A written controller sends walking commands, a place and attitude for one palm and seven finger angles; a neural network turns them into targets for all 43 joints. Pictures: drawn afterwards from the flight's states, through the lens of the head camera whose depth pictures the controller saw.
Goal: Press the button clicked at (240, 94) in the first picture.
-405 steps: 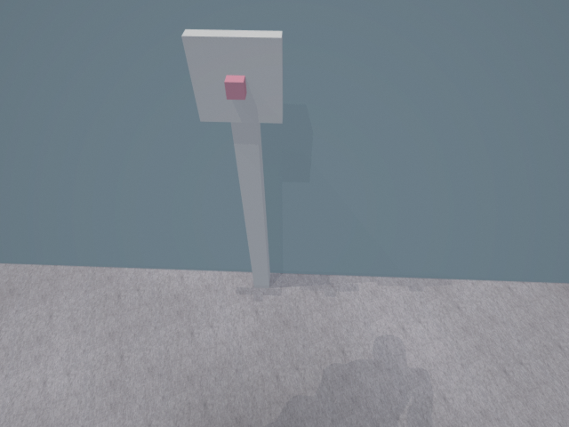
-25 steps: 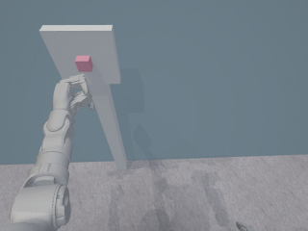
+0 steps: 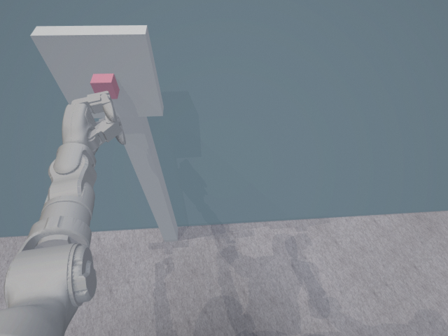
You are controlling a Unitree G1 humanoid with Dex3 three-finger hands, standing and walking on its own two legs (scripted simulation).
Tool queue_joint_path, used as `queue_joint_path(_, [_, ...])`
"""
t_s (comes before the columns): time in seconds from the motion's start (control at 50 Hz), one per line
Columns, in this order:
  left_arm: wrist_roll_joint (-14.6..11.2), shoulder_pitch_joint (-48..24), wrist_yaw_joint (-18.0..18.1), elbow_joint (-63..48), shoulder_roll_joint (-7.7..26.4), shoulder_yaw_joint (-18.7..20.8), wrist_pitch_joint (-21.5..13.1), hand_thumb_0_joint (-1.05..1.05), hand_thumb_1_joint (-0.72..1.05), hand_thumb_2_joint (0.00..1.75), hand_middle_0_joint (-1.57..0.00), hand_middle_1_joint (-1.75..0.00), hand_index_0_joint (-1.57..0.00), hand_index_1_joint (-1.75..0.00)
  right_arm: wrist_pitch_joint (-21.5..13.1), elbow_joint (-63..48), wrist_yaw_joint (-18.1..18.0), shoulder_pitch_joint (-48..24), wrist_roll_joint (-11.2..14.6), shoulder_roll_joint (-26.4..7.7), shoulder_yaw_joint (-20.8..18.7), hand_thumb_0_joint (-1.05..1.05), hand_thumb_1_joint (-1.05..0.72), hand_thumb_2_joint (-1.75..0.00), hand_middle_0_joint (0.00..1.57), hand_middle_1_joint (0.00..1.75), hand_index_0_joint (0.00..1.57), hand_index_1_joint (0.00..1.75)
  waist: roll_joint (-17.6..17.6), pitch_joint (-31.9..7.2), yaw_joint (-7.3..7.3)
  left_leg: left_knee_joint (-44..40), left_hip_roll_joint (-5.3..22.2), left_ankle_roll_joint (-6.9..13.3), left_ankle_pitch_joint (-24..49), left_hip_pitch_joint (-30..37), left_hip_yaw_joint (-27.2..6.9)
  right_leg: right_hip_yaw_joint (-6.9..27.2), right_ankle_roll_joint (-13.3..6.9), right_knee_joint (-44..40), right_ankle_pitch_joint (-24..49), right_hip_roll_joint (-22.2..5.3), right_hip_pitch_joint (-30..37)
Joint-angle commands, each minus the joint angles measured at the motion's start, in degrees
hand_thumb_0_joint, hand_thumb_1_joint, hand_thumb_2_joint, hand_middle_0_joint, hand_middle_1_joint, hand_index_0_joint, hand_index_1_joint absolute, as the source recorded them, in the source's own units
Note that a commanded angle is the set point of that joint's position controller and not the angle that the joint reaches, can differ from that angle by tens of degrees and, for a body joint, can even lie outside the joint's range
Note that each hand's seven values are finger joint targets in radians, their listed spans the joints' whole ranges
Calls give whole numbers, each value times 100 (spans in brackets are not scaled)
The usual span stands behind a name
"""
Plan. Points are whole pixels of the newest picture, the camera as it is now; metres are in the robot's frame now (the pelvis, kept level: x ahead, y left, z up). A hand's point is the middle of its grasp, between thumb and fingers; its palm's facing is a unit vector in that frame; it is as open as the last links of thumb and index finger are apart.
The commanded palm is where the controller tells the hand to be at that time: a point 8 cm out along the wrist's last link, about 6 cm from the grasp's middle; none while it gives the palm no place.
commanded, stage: press the button with the knuckle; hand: left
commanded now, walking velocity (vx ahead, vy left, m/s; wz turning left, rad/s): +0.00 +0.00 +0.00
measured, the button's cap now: (105, 85) +0.53 +0.21 +0.15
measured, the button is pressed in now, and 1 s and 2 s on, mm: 0 12 0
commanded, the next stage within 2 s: hold the button down briefly in 0.74 s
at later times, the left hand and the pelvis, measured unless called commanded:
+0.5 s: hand (117, 116) +0.49 +0.19 +0.11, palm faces +0.06 -1.00 +0.00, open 3.3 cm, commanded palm +0.47 +0.24 +0.12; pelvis +0.00 +0.00 +0.00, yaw +0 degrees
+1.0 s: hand (116, 112) +0.50 +0.19 +0.11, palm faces +0.05 -1.00 -0.01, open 3.6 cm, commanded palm +0.50 +0.24 +0.12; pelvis -0.03 +0.00 -0.01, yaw +1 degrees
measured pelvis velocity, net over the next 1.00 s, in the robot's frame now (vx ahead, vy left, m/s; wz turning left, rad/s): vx -0.03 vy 0.00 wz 0.01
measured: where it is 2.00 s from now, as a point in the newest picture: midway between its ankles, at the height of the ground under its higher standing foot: outside the picture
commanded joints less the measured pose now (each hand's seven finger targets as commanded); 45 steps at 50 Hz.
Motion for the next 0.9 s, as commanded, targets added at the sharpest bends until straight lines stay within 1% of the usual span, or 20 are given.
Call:
queue_joint_path(0.0, [-11,-2507,-21,-993,1496,366,-365,0,90,90,-130,-150,-130,-150,-108,-546,-11,437,7,-883,-288,0,-90,-90,20,30,20,30,5,-1980,-6,-238,-240,176,1520,1265,-326,322,17,-394,2128,209,508])
queue_joint_path(0.02, [21,-2645,-15,-1036,1624,428,-388,0,90,90,-130,-150,-130,-150,-83,-533,-12,474,1,-886,-294,0,-90,-90,20,30,20,30,45,-2021,-1,-228,-239,174,1514,1237,-328,332,17,-379,2135,206,537])
queue_joint_path(0.06, [54,-2815,-24,-1170,1471,276,-436,0,90,90,-130,-150,-130,-150,-63,-547,-2,504,0,-855,-305,0,-90,-90,20,30,20,30,265,-2112,-53,-199,-232,165,1638,1409,-342,318,6,-355,2164,222,431])
queue_joint_path(0.1, [23,-2686,-3,-1232,1777,596,-499,0,90,90,-130,-150,-130,-150,-30,-541,3,599,-27,-896,-340,0,-90,-90,20,30,20,30,109,-2396,31,-160,-213,166,1879,1458,-353,318,6,-299,2388,240,614])
queue_joint_path(0.12, [11,-2612,-29,-1246,1642,497,-501,0,90,90,-130,-150,-130,-150,-17,-567,5,572,-15,-874,-340,0,-90,-90,20,30,20,30,236,-2417,15,-153,-222,161,1935,1514,-333,330,5,-302,2441,246,607])
queue_joint_path(0.14, [6,-2719,-51,-1294,1472,355,-501,0,90,90,-130,-150,-130,-150,-14,-551,19,569,-11,-850,-335,0,-90,-90,20,30,20,30,366,-2357,-31,-145,-212,152,1964,1590,-336,304,0,-300,2426,253,493])
queue_joint_path(0.18, [-22,-2700,-46,-1218,1602,482,-490,0,90,90,-130,-150,-130,-150,11,-517,23,627,-24,-880,-344,0,-90,-90,20,30,20,30,117,-2243,-52,-124,-195,179,1970,1515,-354,299,4,-330,2430,277,489])
queue_joint_path(0.26, [55,-3063,-40,-979,1629,389,-407,0,90,90,-130,-150,-130,-150,53,-444,-9,652,-12,-888,-325,0,-90,-90,20,30,20,30,161,-1953,-192,-174,-197,177,1595,1326,-361,296,28,-394,2114,262,288])
queue_joint_path(0.32, [111,-3358,-16,-792,1640,349,-393,0,90,90,-130,-150,-130,-150,50,-384,-9,723,-24,-897,-320,0,-90,-90,20,30,20,30,341,-1977,-264,-129,-200,175,1456,1373,-395,313,24,-410,1886,258,65])
queue_joint_path(0.4, [137,-3613,-28,-657,1847,445,-464,0,90,90,-130,-150,-130,-150,45,-341,-9,831,-56,-937,-314,0,-90,-90,20,30,20,30,205,-2224,-314,-71,-183,168,1619,1373,-451,311,32,-328,2001,265,112])
queue_joint_path(0.44, [147,-3722,-35,-523,1706,323,-467,0,90,90,-130,-150,-130,-150,37,-332,4,834,-54,-932,-308,0,-90,-90,20,30,20,30,312,-2111,-384,-46,-178,163,1495,1384,-458,304,30,-349,1837,277,-89])
queue_joint_path(0.48, [175,-4006,-20,-414,1908,413,-486,0,90,90,-130,-150,-130,-150,34,-281,-6,890,-72,-975,-298,0,-90,-90,20,30,20,30,174,-2070,-462,-23,-176,181,1343,1250,-480,323,42,-354,1713,276,-119])
queue_joint_path(0.54, [224,-4028,-44,-299,2120,513,-503,0,90,90,-130,-150,-130,-150,15,-309,-14,910,-74,-985,-288,0,-90,-90,20,30,20,30,415,-2249,-425,11,-192,170,1306,1198,-468,360,45,-327,1692,265,-100])
queue_joint_path(0.58, [235,-4256,-44,-138,2180,506,-489,0,90,90,-130,-150,-130,-150,9,-271,-18,954,-80,-994,-263,0,-90,-90,20,30,20,30,249,-2051,-529,24,-181,190,1163,1040,-497,357,57,-351,1562,272,-185])
queue_joint_path(0.66, [277,-4382,-62,90,2533,666,-485,0,90,90,-130,-150,-130,-150,-15,-293,-42,1017,-87,-1051,-247,0,-90,-90,20,30,20,30,314,-2103,-538,44,-180,183,884,822,-501,392,74,-361,1298,265,-232])
queue_joint_path(0.68, [287,-4467,-55,126,2537,651,-491,0,90,90,-130,-150,-130,-150,-18,-304,-43,1049,-97,-1061,-233,0,-90,-90,20,30,20,30,245,-2106,-580,42,-183,195,873,777,-520,388,73,-353,1281,271,-230])
queue_joint_path(0.72, [293,-4728,-50,96,2427,544,-506,0,90,90,-130,-150,-130,-150,-56,-266,-38,1087,-108,-1052,-239,0,-90,-90,20,30,20,30,515,-2189,-640,64,-166,173,817,917,-547,361,78,-345,1136,276,-440])
queue_joint_path(0.74, [298,-4712,-26,140,2645,691,-513,0,90,90,-130,-150,-130,-150,-62,-255,-43,1135,-117,-1092,-242,0,-90,-90,20,30,20,30,435,-2229,-632,77,-154,176,822,884,-568,359,77,-338,1109,282,-428])
queue_joint_path(0.82, [346,-5117,20,203,2413,406,-521,0,90,90,-130,-150,-130,-150,-103,-207,-41,1194,-137,-1103,-222,0,-90,-90,20,30,20,30,677,-2109,-776,52,-133,157,516,911,-647,316,73,-353,693,289,-817])
queue_joint_path(0.88, [356,-5137,79,368,2504,458,-505,0,90,90,-130,-150,-130,-150,-151,-190,-48,1257,-154,-1157,-203,0,-90,-90,20,30,20,30,503,-2040,-825,22,-124,170,217,731,-687,309,72,-362,435,287,-886])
